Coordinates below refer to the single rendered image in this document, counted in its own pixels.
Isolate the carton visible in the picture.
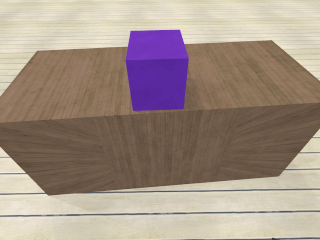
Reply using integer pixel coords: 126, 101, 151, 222
125, 29, 189, 111

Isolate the pedestal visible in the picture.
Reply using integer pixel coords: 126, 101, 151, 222
0, 40, 320, 196

